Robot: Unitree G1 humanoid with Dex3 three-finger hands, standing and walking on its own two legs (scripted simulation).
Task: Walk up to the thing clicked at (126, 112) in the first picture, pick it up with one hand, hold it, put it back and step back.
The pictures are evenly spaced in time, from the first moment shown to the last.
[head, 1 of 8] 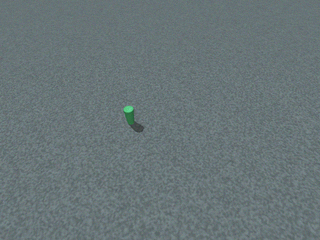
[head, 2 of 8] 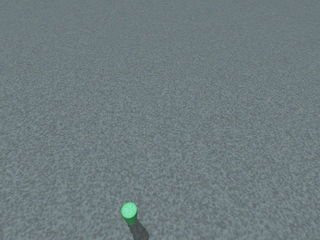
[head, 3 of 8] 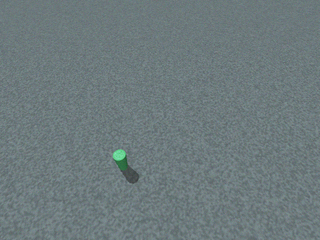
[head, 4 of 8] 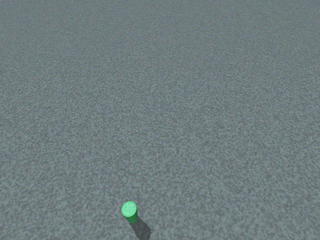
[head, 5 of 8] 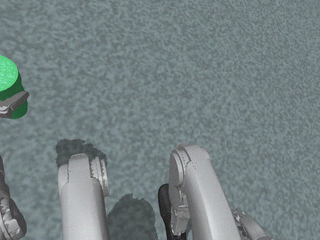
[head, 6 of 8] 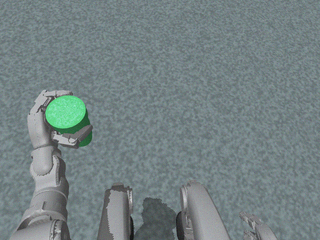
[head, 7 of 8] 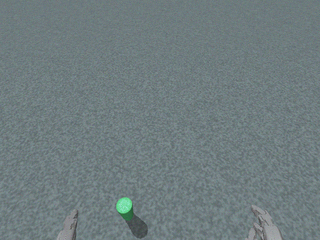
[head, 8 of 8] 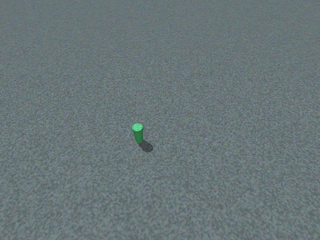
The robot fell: no
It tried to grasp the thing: yes
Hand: left
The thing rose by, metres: 0.67
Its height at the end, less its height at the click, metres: +0.00
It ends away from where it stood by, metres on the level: 0.01
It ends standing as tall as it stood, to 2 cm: yes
